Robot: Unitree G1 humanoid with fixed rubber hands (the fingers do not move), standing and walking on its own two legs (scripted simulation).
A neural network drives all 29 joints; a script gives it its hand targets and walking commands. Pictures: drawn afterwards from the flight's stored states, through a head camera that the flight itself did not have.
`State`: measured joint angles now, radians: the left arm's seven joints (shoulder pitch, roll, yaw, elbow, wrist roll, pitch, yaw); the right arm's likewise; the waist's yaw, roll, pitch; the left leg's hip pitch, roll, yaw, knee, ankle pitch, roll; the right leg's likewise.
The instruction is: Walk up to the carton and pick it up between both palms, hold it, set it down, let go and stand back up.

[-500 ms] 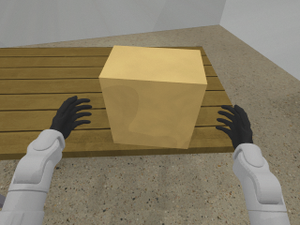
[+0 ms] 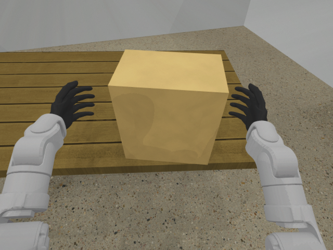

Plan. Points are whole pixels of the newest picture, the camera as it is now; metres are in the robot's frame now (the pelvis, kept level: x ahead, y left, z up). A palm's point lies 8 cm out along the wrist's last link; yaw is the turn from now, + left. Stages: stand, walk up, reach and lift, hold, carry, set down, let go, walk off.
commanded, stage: reach and lift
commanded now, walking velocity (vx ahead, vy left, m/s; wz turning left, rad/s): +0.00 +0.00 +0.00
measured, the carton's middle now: (169, 111) +0.48 +0.01 +0.07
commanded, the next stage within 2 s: none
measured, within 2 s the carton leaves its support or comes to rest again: neither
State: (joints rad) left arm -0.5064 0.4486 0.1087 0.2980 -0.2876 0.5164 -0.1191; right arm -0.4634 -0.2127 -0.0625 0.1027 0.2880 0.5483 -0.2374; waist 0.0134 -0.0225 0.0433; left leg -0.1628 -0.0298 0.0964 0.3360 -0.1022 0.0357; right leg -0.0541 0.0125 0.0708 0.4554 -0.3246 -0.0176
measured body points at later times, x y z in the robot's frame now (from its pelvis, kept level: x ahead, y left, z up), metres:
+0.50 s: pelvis +0.00 +0.00 +0.00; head -0.01 -0.01 +0.45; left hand +0.43 +0.23 +0.22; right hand +0.42 -0.18 +0.20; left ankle +0.06 +0.10 -0.74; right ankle -0.04 -0.11 -0.74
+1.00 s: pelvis +0.01 +0.00 +0.00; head +0.04 +0.00 +0.45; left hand +0.49 +0.22 +0.23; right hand +0.47 -0.18 +0.22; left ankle +0.06 +0.10 -0.74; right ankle -0.04 -0.11 -0.74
